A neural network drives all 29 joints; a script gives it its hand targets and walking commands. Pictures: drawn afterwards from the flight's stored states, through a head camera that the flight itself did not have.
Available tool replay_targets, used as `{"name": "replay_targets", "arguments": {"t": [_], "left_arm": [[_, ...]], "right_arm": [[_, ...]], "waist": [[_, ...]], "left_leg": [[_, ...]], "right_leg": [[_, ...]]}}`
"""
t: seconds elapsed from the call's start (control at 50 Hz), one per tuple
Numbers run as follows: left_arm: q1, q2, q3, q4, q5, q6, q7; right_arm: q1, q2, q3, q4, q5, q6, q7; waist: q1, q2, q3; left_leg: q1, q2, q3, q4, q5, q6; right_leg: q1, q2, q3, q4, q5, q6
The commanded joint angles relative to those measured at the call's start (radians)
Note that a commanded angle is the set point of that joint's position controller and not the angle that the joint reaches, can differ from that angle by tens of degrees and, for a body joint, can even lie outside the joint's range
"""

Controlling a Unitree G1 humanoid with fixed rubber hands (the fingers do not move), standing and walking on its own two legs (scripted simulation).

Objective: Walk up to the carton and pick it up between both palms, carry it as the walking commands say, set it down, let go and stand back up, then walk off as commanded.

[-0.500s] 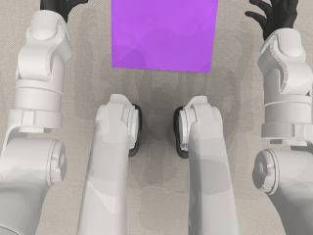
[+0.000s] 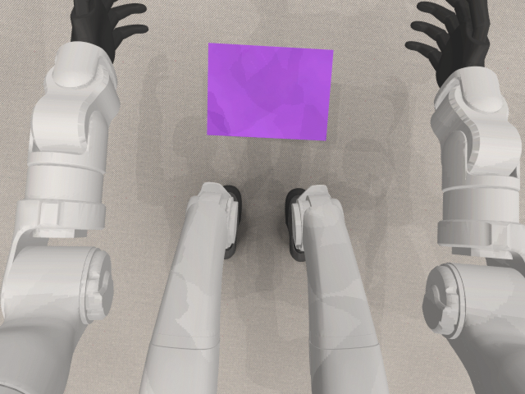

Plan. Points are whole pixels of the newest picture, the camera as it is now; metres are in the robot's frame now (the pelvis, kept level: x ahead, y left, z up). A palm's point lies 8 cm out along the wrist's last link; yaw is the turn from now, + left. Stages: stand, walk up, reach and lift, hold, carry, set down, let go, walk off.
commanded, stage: set down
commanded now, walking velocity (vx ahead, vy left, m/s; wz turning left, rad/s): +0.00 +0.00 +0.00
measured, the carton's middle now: (266, 101) +0.46 -0.01 -0.46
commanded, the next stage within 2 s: let go in 0.22 s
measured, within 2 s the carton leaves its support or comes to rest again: neither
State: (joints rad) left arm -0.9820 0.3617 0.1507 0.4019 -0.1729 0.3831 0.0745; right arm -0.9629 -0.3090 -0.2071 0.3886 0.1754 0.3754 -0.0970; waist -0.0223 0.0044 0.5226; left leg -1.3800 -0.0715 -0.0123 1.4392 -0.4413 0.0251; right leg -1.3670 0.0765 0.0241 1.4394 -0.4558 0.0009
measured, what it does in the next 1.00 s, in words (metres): rises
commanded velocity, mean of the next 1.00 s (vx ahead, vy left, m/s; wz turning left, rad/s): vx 0.00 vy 0.00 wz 0.00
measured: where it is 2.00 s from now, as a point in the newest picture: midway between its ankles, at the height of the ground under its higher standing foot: (262, 236)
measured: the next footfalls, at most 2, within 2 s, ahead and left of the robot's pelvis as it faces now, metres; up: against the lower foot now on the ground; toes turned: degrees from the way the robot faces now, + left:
none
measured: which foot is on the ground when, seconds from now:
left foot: down 0.00-1.00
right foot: down 0.00-1.00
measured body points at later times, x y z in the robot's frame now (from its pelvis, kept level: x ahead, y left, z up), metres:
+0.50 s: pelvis +0.02 +0.00 +0.07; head +0.34 +0.00 +0.39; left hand +0.43 +0.21 -0.07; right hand +0.42 -0.23 -0.07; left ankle +0.11 +0.10 -0.57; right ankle +0.11 -0.11 -0.57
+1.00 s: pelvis +0.12 -0.01 +0.16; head +0.20 +0.00 +0.60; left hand +0.31 +0.22 +0.07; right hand +0.31 -0.23 +0.07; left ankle +0.11 +0.10 -0.57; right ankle +0.11 -0.11 -0.57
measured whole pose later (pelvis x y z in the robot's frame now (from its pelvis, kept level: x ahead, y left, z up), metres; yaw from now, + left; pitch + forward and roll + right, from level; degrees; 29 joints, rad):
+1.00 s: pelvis +0.12 -0.01 +0.16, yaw -1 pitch +6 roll +0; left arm 0.13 0.18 0.06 0.46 0.02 0.06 -0.04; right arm 0.13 -0.16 -0.07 0.47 -0.02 0.06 0.03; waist 0.01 -0.01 0.07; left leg -0.41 -0.05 -0.03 0.62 -0.32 0.03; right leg -0.41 0.06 0.06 0.63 -0.33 -0.03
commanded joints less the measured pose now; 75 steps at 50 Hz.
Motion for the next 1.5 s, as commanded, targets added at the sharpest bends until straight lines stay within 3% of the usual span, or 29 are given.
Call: {"name": "replay_targets", "arguments": {"t": [0.0, 0.12, 0.18, 0.22, 0.24, 0.28, 0.3, 0.38, 0.4, 0.42, 0.46, 0.5, 0.54, 0.56, 0.6, 0.64, 0.78, 0.84, 0.94, 0.96, 1.0, 1.06, 1.1, 1.2, 1.24, 1.36, 1.44, 1.46, 1.48], "left_arm": [[-0.221, 0.144, 0.047, -0.216, 0.025, -0.072, -0.004], [-0.217, 0.127, 0.065, 0.012, 0.042, -0.086, -0.017], [-0.158, 0.104, 0.071, 0.008, 0.060, -0.148, -0.038], [-0.147, 0.094, 0.090, 0.128, 0.098, -0.169, -0.046], [-0.163, 0.059, 0.064, 0.079, 0.098, -0.181, -0.041], [-0.046, 0.071, 0.076, 0.022, 0.107, -0.194, -0.032], [-0.084, 0.093, 0.094, 0.001, 0.115, -0.184, -0.023], [0.131, 0.102, 0.077, -0.222, 0.157, -0.153, 0.006], [0.241, 0.113, 0.071, -0.287, 0.142, -0.149, 0.006], [0.276, 0.071, 0.054, -0.288, 0.135, -0.142, 0.009], [0.386, 0.023, 0.009, -0.309, 0.145, -0.135, -0.018], [0.421, 0.010, 0.034, -0.413, 0.147, -0.148, -0.012], [0.580, -0.003, 0.027, -0.324, 0.144, -0.158, -0.031], [0.431, 0.043, 0.055, -0.329, 0.135, -0.180, -0.034], [0.579, 0.009, 0.043, -0.295, 0.140, -0.209, -0.058], [0.630, -0.032, 0.031, -0.272, 0.158, -0.243, -0.056], [0.850, -0.087, -0.047, -0.027, 0.151, -0.308, -0.093], [0.996, -0.074, -0.024, -0.081, 0.180, -0.337, -0.106], [1.069, -0.034, -0.043, -0.103, 0.199, -0.374, -0.113], [1.119, -0.060, -0.059, -0.122, 0.192, -0.380, -0.113], [1.153, -0.049, -0.061, -0.132, 0.195, -0.371, -0.111], [1.170, -0.034, -0.061, -0.118, 0.172, -0.368, -0.118], [1.184, -0.036, -0.074, -0.162, 0.187, -0.357, -0.125], [1.160, -0.019, -0.055, -0.140, 0.173, -0.326, -0.138], [1.150, -0.027, -0.088, -0.180, 0.151, -0.322, -0.139], [1.191, -0.031, -0.047, -0.097, 0.155, -0.301, -0.132], [1.138, -0.032, -0.065, -0.119, 0.145, -0.305, -0.112], [1.238, 0.004, -0.038, 0.092, 0.192, -0.352, -0.087], [1.218, 0.080, -0.025, 0.085, 0.211, -0.382, -0.071]], "right_arm": [[-0.152, -0.158, -0.063, -0.181, -0.027, -0.073, 0.003], [-0.189, -0.146, -0.069, -0.044, -0.083, -0.091, 0.009], [-0.126, -0.076, -0.047, -0.097, -0.070, -0.147, 0.013], [-0.099, -0.050, -0.028, 0.089, -0.085, -0.153, 0.027], [-0.098, -0.057, -0.057, 0.039, -0.113, -0.172, 0.033], [0.008, -0.055, -0.028, -0.040, -0.114, -0.193, 0.041], [-0.045, -0.109, -0.058, -0.066, -0.144, -0.189, 0.038], [0.155, -0.141, -0.031, -0.199, -0.161, -0.146, 0.050], [0.243, -0.130, -0.004, -0.319, -0.152, -0.150, 0.052], [0.302, -0.160, -0.008, -0.300, -0.167, -0.150, 0.054], [0.417, -0.136, 0.009, -0.296, -0.151, -0.149, 0.062], [0.475, -0.122, 0.004, -0.374, -0.164, -0.162, 0.073], [0.652, -0.062, 0.029, -0.280, -0.168, -0.170, 0.085], [0.507, -0.058, 0.018, -0.246, -0.137, -0.178, 0.093], [0.614, -0.037, 0.029, -0.331, -0.148, -0.208, 0.094], [0.661, -0.043, 0.006, -0.304, -0.182, -0.248, 0.097], [0.865, 0.020, 0.074, -0.033, -0.187, -0.303, 0.123], [0.975, 0.022, 0.089, -0.094, -0.194, -0.331, 0.126], [1.050, 0.035, 0.096, -0.086, -0.188, -0.371, 0.117], [1.102, 0.016, 0.090, -0.099, -0.199, -0.378, 0.120], [1.146, 0.012, 0.096, -0.066, -0.197, -0.371, 0.127], [1.162, -0.005, 0.108, -0.086, -0.184, -0.365, 0.132], [1.168, -0.004, 0.101, -0.090, -0.172, -0.349, 0.137], [1.140, -0.009, 0.113, -0.097, -0.173, -0.321, 0.140], [1.110, -0.014, 0.111, -0.130, -0.174, -0.317, 0.146], [1.139, -0.014, 0.114, -0.075, -0.180, -0.272, 0.134], [1.094, 0.008, 0.135, -0.084, -0.168, -0.244, 0.135], [1.156, -0.118, 0.039, 0.087, -0.219, -0.323, 0.107], [1.191, -0.110, 0.067, 0.104, -0.201, -0.365, 0.105]], "waist": [[-0.018, 0.055, -2.165], [-0.031, -0.014, -1.897], [-0.031, 0.014, -1.901], [0.020, 0.031, -1.793], [-0.029, 0.041, -1.827], [0.007, 0.001, -1.963], [-0.028, -0.011, -1.953], [0.025, 0.045, -2.117], [0.038, -0.013, -2.190], [-0.012, -0.006, -2.095], [-0.029, 0.007, -1.976], [-0.023, 0.028, -1.894], [-0.025, -0.016, -1.749], [-0.010, -0.011, -1.611], [0.004, -0.060, -1.530], [0.028, 0.008, -1.402], [0.020, 0.010, -0.802], [0.040, -0.057, -0.820], [0.051, -0.004, -0.779], [0.020, -0.013, -0.779], [0.027, 0.054, -0.726], [0.037, -0.045, -0.691], [0.037, 0.044, -0.628], [0.025, -0.053, -0.604], [0.030, -0.008, -0.613], [-0.001, -0.053, -0.555], [0.034, 0.033, -0.591], [0.054, 0.055, -0.860], [0.015, 0.021, -0.870]], "left_leg": [[0.897, -0.001, 0.010, -0.192, 0.430, -0.056], [0.840, -0.004, -0.008, -0.314, 0.294, -0.043], [0.809, -0.009, 0.003, -0.312, 0.455, -0.040], [0.812, -0.009, 0.007, -0.333, 0.357, -0.046], [0.867, 0.006, 0.001, -0.362, 0.379, -0.065], [0.980, -0.004, -0.017, -0.364, 0.485, -0.045], [0.979, 0.005, -0.017, -0.349, 0.444, -0.045], [1.157, 0.005, -0.017, -0.390, 0.535, -0.071], [1.236, 0.001, -0.023, -0.378, 0.661, -0.063], [1.193, 0.010, -0.031, -0.380, 0.621, -0.063], [1.206, 0.012, -0.036, -0.436, 0.519, -0.049], [1.164, 0.015, -0.020, -0.453, 0.543, -0.058], [1.159, 0.019, -0.035, -0.499, 0.510, -0.039], [1.058, 0.014, -0.030, -0.515, 0.445, -0.036], [1.055, 0.012, -0.021, -0.562, 0.445, -0.025], [1.051, 0.012, -0.028, -0.603, 0.475, -0.034], [1.007, 0.039, -0.014, -0.790, 0.220, -0.037], [1.077, 0.043, 0.002, -0.859, 0.331, -0.031], [1.191, 0.044, -0.006, -0.907, 0.459, -0.038], [1.218, 0.040, -0.003, -0.920, 0.512, -0.057], [1.273, 0.039, -0.009, -0.957, 0.535, -0.061], [1.286, 0.030, -0.008, -0.973, 0.502, -0.048], [1.287, 0.038, -0.009, -1.004, 0.503, -0.053], [1.317, 0.035, -0.017, -0.987, 0.476, -0.035], [1.298, 0.030, -0.028, -0.990, 0.512, -0.037], [1.353, 0.043, -0.039, -0.987, 0.550, -0.027], [1.374, 0.046, -0.049, -0.973, 0.672, -0.028], [1.394, 0.098, -0.037, -0.850, 0.820, 0.019], [1.381, 0.094, -0.058, -0.867, 0.797, 0.002]], "right_leg": [[0.609, 0.015, -0.034, -0.232, 0.355, 0.020], [0.622, -0.004, -0.038, -0.338, 0.243, 0.032], [0.732, -0.006, 0.006, -0.359, 0.465, 0.021], [0.619, -0.011, -0.007, -0.380, 0.310, 0.030], [0.637, -0.008, -0.017, -0.416, 0.316, 0.018], [0.717, -0.004, -0.032, -0.397, 0.402, 0.029], [0.679, 0.001, -0.039, -0.402, 0.341, 0.025], [0.833, 0.004, -0.034, -0.423, 0.382, 0.011], [0.930, 0.012, -0.034, -0.412, 0.508, 0.021], [0.898, -0.001, -0.012, -0.434, 0.488, 0.007], [0.914, -0.007, -0.027, -0.475, 0.416, 0.010], [0.995, -0.020, -0.004, -0.501, 0.463, 0.007], [1.006, -0.026, -0.009, -0.513, 0.461, 0.015], [0.929, -0.017, 0.006, -0.530, 0.363, 0.007], [1.028, -0.028, 0.009, -0.577, 0.413, 0.021], [1.024, -0.043, 0.043, -0.608, 0.433, 0.008], [0.889, -0.061, 0.026, -0.819, 0.189, -0.009], [1.037, -0.066, 0.023, -0.881, 0.307, 0.020], [1.113, -0.064, 0.034, -0.923, 0.499, 0.017], [1.161, -0.060, 0.042, -0.931, 0.551, 0.015], [1.144, -0.066, 0.032, -0.980, 0.531, 0.006], [1.215, -0.058, 0.028, -0.976, 0.570, 0.027], [1.204, -0.050, 0.012, -0.996, 0.519, 0.021], [1.233, -0.059, 0.023, -1.003, 0.540, 0.020], [1.242, -0.054, 0.015, -1.012, 0.528, 0.014], [1.219, -0.049, -0.021, -1.003, 0.561, 0.035], [1.220, -0.042, -0.018, -0.990, 0.523, 0.015], [1.310, -0.098, -0.004, -0.956, 0.743, 0.006], [1.354, -0.111, 0.013, -0.921, 0.795, 0.010]]}}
